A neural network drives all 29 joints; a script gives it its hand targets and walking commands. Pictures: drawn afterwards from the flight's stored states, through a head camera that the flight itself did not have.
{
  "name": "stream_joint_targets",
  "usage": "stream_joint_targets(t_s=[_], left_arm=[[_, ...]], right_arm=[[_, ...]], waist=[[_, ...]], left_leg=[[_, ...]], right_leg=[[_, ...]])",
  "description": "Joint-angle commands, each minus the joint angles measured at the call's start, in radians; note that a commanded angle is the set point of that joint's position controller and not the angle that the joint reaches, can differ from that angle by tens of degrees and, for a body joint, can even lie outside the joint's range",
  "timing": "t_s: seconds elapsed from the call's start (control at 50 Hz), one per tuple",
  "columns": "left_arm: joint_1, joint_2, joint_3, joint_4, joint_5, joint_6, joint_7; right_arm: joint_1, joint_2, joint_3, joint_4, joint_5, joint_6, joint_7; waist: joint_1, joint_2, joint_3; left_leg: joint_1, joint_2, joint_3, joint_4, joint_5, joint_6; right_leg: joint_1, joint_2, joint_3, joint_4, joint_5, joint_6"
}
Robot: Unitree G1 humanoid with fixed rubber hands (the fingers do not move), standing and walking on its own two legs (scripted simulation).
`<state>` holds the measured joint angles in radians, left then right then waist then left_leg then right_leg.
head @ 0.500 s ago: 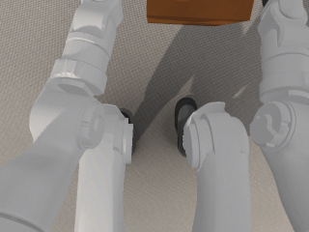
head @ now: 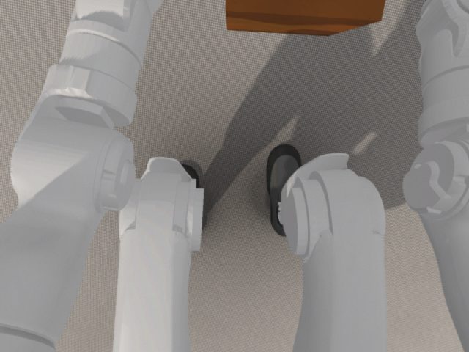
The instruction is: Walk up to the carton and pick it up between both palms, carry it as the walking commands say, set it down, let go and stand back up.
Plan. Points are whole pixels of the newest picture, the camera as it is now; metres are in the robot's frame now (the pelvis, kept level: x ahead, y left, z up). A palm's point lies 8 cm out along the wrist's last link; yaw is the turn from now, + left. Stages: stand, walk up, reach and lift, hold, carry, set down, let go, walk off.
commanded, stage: set down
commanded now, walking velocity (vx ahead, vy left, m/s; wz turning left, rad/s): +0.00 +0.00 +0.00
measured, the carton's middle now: out of the picture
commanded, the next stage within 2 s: let go in 1.22 s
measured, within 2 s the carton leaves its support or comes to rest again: neither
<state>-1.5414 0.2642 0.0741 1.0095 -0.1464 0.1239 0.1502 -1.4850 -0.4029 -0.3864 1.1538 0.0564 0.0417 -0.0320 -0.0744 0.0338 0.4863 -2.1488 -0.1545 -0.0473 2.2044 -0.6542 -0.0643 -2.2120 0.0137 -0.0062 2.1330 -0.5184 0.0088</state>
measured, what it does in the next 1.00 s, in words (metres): rises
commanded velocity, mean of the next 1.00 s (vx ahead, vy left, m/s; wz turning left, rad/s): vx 0.00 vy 0.00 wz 0.00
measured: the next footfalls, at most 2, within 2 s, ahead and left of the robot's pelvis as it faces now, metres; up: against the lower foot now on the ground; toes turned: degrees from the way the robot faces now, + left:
none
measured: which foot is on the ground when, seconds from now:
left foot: down 0.00-1.00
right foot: down 0.00-1.00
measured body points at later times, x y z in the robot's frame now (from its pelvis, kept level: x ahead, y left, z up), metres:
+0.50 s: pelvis -0.01 -0.01 +0.08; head +0.36 -0.04 +0.32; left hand +0.59 +0.07 -0.05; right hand +0.55 -0.27 -0.06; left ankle +0.10 +0.12 -0.35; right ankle +0.13 -0.12 -0.35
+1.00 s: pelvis -0.01 +0.00 +0.21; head +0.36 -0.04 +0.46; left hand +0.59 +0.08 +0.10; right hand +0.56 -0.28 +0.09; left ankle +0.10 +0.12 -0.35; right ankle +0.13 -0.12 -0.35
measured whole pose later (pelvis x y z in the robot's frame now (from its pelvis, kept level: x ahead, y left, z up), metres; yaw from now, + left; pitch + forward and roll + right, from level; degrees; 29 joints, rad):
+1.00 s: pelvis -0.01 +0.00 +0.21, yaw +0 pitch +28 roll +0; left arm -1.50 0.29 0.07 0.73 -0.11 0.39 0.19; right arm -1.48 -0.42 -0.35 0.85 0.08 0.31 -0.05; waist -0.07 0.04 0.52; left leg -1.48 -0.11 -0.08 1.44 -0.45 -0.04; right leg -1.53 0.02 0.01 1.39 -0.35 -0.01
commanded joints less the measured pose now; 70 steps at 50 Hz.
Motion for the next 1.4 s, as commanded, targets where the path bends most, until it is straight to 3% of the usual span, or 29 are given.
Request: stream_joint_targets(t_s=[0.0,0.02,0.08,0.1,0.18,0.2,0.28,0.34,0.36,0.42,0.44,0.46,0.48,0.52,0.6,0.62,0.76,0.8,0.82,0.84,0.9,0.92,0.94,0.96,1.0,1.02,1.06,1.3,1.38], left_arm=[[-0.280,0.112,-0.049,-0.194,-0.011,0.015,0.032],[-0.317,0.140,-0.083,-0.272,-0.035,0.023,0.039],[-0.313,0.145,-0.054,-0.412,-0.042,0.069,0.064],[-0.308,0.169,-0.052,-0.345,-0.029,0.081,0.062],[-0.301,0.156,-0.028,-0.402,-0.018,0.116,0.057],[-0.301,0.145,-0.047,-0.353,-0.039,0.132,0.054],[-0.316,0.171,-0.026,-0.405,-0.030,0.152,0.058],[-0.311,0.160,-0.011,-0.402,-0.011,0.162,0.057],[-0.278,0.177,0.016,-0.360,0.016,0.166,0.056],[-0.264,0.137,0.001,-0.394,0.003,0.170,0.054],[-0.302,0.175,0.027,-0.347,0.017,0.174,0.059],[-0.307,0.166,0.015,-0.388,0.009,0.178,0.053],[-0.276,0.188,0.020,-0.445,0.018,0.179,0.056],[-0.240,0.150,0.014,-0.339,0.014,0.205,0.053],[-0.321,0.166,0.021,-0.449,0.009,0.226,0.058],[-0.277,0.162,0.031,-0.501,-0.002,0.234,0.061],[-0.254,0.185,0.069,-0.441,0.032,0.253,0.052],[-0.308,0.193,0.071,-0.546,0.031,0.248,0.048],[-0.282,0.194,0.059,-0.432,0.029,0.265,0.050],[-0.255,0.196,0.056,-0.431,0.028,0.269,0.047],[-0.202,0.178,0.064,-0.441,0.047,0.246,0.046],[-0.215,0.132,0.037,-0.461,0.015,0.251,0.039],[-0.190,0.172,0.079,-0.468,0.044,0.244,0.041],[-0.162,0.145,0.065,-0.368,0.048,0.249,0.034],[-0.239,0.140,0.073,-0.497,0.039,0.231,0.030],[-0.238,0.153,0.078,-0.423,0.045,0.233,0.031],[-0.225,0.120,0.077,-0.368,0.059,0.232,0.017],[0.014,-0.049,0.154,-0.153,0.175,0.157,-0.039],[0.243,-0.058,0.203,-0.222,0.238,0.145,-0.018]], right_arm=[[-0.335,-0.261,0.077,-0.287,0.053,-0.004,-0.023],[-0.328,-0.264,0.064,-0.310,0.045,0.008,-0.036],[-0.307,-0.243,0.133,-0.434,0.083,0.067,-0.044],[-0.259,-0.247,0.094,-0.320,0.065,0.081,-0.043],[-0.289,-0.212,0.101,-0.450,0.070,0.117,-0.050],[-0.295,-0.233,0.078,-0.412,0.031,0.130,-0.051],[-0.316,-0.213,0.110,-0.452,0.051,0.162,-0.052],[-0.252,-0.228,0.051,-0.438,0.023,0.168,-0.051],[-0.268,-0.208,0.073,-0.415,0.026,0.180,-0.045],[-0.291,-0.223,0.064,-0.511,0.027,0.173,-0.045],[-0.292,-0.231,0.060,-0.399,0.016,0.189,-0.040],[-0.272,-0.239,0.047,-0.447,-0.001,0.185,-0.047],[-0.256,-0.206,0.067,-0.495,0.023,0.188,-0.043],[-0.248,-0.228,0.037,-0.440,0.005,0.208,-0.034],[-0.296,-0.285,0.015,-0.525,0.006,0.224,-0.031],[-0.277,-0.264,0.049,-0.601,0.032,0.232,-0.035],[-0.248,-0.241,0.093,-0.534,0.035,0.263,-0.025],[-0.250,-0.229,0.079,-0.548,0.055,0.274,-0.019],[-0.274,-0.289,0.031,-0.557,0.014,0.265,-0.023],[-0.235,-0.246,0.075,-0.531,0.045,0.277,-0.016],[-0.189,-0.241,0.027,-0.498,-0.001,0.248,-0.012],[-0.198,-0.262,0.031,-0.513,-0.005,0.244,-0.009],[-0.183,-0.231,0.054,-0.527,0.019,0.251,-0.010],[-0.141,-0.222,0.032,-0.419,-0.004,0.251,0.004],[-0.169,-0.225,0.018,-0.495,-0.023,0.234,0.000],[-0.208,-0.216,0.038,-0.450,-0.005,0.240,0.004],[-0.180,-0.230,-0.011,-0.411,-0.041,0.225,0.010],[0.052,-0.040,-0.040,-0.129,-0.171,0.151,0.096],[0.210,-0.008,0.020,-0.257,-0.180,0.141,0.137]], waist=[[-0.158,0.028,-1.644],[-0.194,0.024,-1.744],[-0.133,-0.019,-1.888],[-0.179,0.007,-1.744],[-0.156,0.002,-1.744],[-0.191,-0.027,-1.724],[-0.146,-0.023,-1.771],[-0.193,-0.031,-1.786],[-0.138,-0.024,-1.752],[-0.157,-0.022,-1.852],[-0.129,-0.014,-1.796],[-0.180,-0.070,-1.784],[-0.132,-0.030,-1.877],[-0.151,-0.011,-1.858],[-0.184,-0.023,-1.963],[-0.135,-0.011,-2.059],[-0.130,-0.097,-1.993],[-0.119,-0.028,-2.019],[-0.158,-0.051,-1.981],[-0.119,-0.040,-1.963],[-0.120,-0.023,-1.962],[-0.162,-0.057,-2.002],[-0.117,-0.067,-2.016],[-0.129,-0.064,-1.878],[-0.155,-0.077,-1.989],[-0.102,-0.045,-1.944],[-0.151,-0.020,-1.876],[-0.107,0.041,-1.381],[-0.051,0.008,-1.471]], left_leg=[[0.534,0.043,0.083,-0.175,0.365,0.004],[0.605,0.046,0.080,-0.202,0.366,0.006],[0.674,0.023,0.112,-0.222,0.363,0.019],[0.600,0.032,0.112,-0.255,0.262,0.018],[0.600,0.029,0.113,-0.300,0.215,0.033],[0.565,0.028,0.105,-0.317,0.189,0.030],[0.580,0.018,0.130,-0.358,0.201,0.028],[0.590,0.022,0.104,-0.408,0.201,0.034],[0.585,0.024,0.102,-0.420,0.196,0.033],[0.653,0.016,0.103,-0.476,0.213,0.035],[0.644,0.016,0.123,-0.477,0.196,0.031],[0.570,0.024,0.107,-0.482,0.209,0.029],[0.671,0.014,0.113,-0.526,0.235,0.036],[0.733,0.022,0.094,-0.555,0.215,0.024],[0.823,0.021,0.089,-0.615,0.246,0.021],[0.891,0.014,0.101,-0.604,0.293,0.021],[0.832,0.016,0.106,-0.758,0.239,0.038],[0.919,0.018,0.096,-0.786,0.290,0.037],[0.915,0.030,0.090,-0.817,0.280,0.030],[0.910,0.021,0.102,-0.842,0.256,0.039],[1.001,0.024,0.087,-0.917,0.363,0.027],[1.053,0.022,0.079,-0.927,0.356,0.028],[1.054,0.021,0.092,-0.944,0.370,0.032],[1.000,0.033,0.079,-0.986,0.329,0.031],[1.105,0.020,0.071,-1.018,0.377,0.028],[1.056,0.024,0.095,-1.030,0.360,0.023],[1.103,0.030,0.070,-1.091,0.360,0.015],[1.078,0.065,0.049,-1.255,0.406,-0.010],[1.183,0.060,0.066,-1.323,0.515,0.004]], right_leg=[[0.880,-0.004,-0.025,-0.137,0.503,-0.006],[0.953,-0.001,-0.051,-0.143,0.496,0.004],[1.101,0.018,-0.043,-0.177,0.514,0.000],[1.005,0.019,-0.069,-0.199,0.435,0.000],[1.060,0.023,-0.039,-0.272,0.383,-0.007],[1.077,0.021,-0.055,-0.278,0.372,-0.002],[1.172,0.028,-0.017,-0.353,0.381,-0.001],[1.161,0.043,-0.048,-0.373,0.428,-0.007],[1.153,0.035,-0.028,-0.376,0.410,-0.005],[1.238,0.047,-0.026,-0.439,0.428,-0.014],[1.189,0.041,-0.031,-0.439,0.388,-0.007],[1.237,0.047,-0.025,-0.463,0.447,-0.010],[1.298,0.050,-0.028,-0.468,0.469,-0.001],[1.241,0.052,-0.051,-0.512,0.408,-0.006],[1.293,0.064,-0.076,-0.574,0.440,-0.011],[1.398,0.060,-0.039,-0.594,0.480,-0.018],[1.559,0.048,-0.004,-0.726,0.477,0.002],[1.537,0.052,-0.006,-0.731,0.530,-0.006],[1.526,0.057,-0.031,-0.758,0.518,-0.005],[1.576,0.048,0.000,-0.790,0.503,-0.005],[1.608,0.056,-0.025,-0.829,0.620,-0.005],[1.641,0.060,-0.027,-0.864,0.602,-0.009],[1.704,0.052,0.000,-0.887,0.638,-0.009],[1.633,0.052,-0.018,-0.899,0.595,-0.010],[1.713,0.057,-0.018,-0.953,0.643,-0.008],[1.718,0.045,0.015,-0.974,0.609,-0.008],[1.692,0.043,-0.016,-1.018,0.620,-0.016],[1.441,0.030,-0.038,-1.171,0.515,-0.004],[1.614,0.029,-0.025,-1.218,0.618,0.006]])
